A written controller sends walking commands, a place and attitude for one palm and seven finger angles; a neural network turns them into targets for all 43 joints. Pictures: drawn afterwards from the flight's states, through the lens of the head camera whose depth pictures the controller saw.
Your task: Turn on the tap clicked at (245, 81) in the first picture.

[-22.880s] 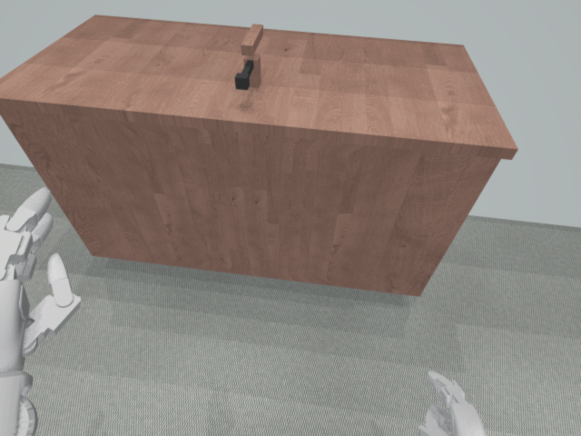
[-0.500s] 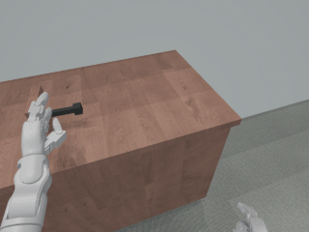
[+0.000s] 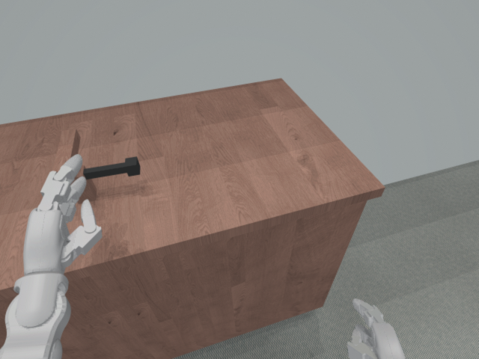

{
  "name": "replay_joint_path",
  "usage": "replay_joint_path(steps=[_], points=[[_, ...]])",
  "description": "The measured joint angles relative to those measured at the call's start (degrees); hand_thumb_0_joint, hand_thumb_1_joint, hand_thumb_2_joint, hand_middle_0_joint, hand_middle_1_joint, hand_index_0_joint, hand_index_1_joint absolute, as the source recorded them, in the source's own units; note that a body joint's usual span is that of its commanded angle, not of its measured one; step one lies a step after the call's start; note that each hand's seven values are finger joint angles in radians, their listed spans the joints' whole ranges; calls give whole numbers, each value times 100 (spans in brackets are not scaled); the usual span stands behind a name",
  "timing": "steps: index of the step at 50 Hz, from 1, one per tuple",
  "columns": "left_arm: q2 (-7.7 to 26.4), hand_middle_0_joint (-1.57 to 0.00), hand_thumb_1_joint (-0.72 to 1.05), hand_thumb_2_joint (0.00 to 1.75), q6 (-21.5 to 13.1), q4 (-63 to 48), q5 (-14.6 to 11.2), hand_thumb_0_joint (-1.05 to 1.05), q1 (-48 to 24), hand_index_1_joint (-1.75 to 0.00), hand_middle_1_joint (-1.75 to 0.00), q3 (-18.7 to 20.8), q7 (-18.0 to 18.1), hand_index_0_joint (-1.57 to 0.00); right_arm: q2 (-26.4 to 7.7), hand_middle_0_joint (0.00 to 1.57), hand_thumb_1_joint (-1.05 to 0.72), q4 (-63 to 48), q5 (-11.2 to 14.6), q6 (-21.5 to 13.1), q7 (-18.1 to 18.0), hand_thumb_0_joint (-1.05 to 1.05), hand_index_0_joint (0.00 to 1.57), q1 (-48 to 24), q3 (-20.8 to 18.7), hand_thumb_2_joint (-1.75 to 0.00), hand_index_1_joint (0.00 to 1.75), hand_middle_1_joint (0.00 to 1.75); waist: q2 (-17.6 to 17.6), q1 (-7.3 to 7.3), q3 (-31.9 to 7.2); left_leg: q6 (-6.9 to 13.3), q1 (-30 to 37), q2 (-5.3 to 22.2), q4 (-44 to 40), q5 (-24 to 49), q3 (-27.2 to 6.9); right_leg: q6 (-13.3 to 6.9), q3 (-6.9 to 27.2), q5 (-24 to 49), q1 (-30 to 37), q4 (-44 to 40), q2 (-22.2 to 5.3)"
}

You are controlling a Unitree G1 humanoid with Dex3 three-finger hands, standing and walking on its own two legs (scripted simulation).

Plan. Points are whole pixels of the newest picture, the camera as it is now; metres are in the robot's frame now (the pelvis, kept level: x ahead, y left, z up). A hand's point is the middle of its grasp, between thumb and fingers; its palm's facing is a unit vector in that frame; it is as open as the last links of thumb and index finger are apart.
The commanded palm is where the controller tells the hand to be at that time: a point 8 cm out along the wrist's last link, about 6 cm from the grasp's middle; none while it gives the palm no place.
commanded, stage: draw the hand back beside the body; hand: left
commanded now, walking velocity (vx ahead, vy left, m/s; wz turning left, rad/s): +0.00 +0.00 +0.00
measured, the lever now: (132, 166) +0.45 +0.29 +0.07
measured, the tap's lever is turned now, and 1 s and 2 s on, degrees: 86 86 86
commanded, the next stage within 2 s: step back with the hand held close in 0.56 s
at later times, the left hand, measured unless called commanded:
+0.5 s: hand (77, 253) +0.20 +0.24 +0.15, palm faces +0.40 -0.86 -0.32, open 7.4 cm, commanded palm +0.16 +0.28 +0.16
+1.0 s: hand (77, 264) +0.19 +0.24 +0.14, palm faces +0.32 -0.85 -0.42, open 7.4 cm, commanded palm +0.14 +0.29 +0.17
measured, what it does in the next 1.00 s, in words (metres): stands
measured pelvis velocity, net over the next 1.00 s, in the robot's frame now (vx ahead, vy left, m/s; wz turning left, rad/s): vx -0.02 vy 0.01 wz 0.00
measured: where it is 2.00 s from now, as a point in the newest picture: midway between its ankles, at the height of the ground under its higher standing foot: outside the picture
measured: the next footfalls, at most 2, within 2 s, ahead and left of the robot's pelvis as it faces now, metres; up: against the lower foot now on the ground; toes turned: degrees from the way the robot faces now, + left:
left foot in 1.62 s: -0.01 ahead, +0.13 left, +0.00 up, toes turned +2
right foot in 1.96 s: -0.16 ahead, -0.12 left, +0.00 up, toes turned +1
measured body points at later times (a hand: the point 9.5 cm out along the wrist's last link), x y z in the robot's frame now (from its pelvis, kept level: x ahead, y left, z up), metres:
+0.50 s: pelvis +0.00 +0.00 +0.00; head -0.03 -0.02 +0.45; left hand +0.17 +0.28 +0.17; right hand +0.20 -0.21 -0.08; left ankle +0.02 +0.11 -0.75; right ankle -0.01 -0.08 -0.75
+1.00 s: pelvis -0.02 +0.01 -0.01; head -0.01 +0.00 +0.44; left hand +0.17 +0.29 +0.16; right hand +0.17 -0.23 -0.09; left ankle +0.03 +0.11 -0.75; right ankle -0.01 -0.08 -0.75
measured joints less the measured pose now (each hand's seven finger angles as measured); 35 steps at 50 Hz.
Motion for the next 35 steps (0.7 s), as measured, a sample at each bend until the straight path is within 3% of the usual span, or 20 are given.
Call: replay_joint_path(steps=[17,35], points=[[64,-21,89,90,-15,-952,28,1,1052,-30,-30,168,25,-20,18,20,-91,-72,-54,-118,43,1,20,9,-27,-90,30,30,-13,38,-48,5,-28,-7,143,-99,-32,7,-34,-77,12,78,-4],[46,-21,89,90,-22,-881,14,1,956,-30,-30,152,40,-21,32,20,-91,-3,-48,-207,-4,1,21,19,-14,-90,30,30,-3,20,-21,-21,-60,12,231,-115,-66,-21,-72,-113,-22,186,17]])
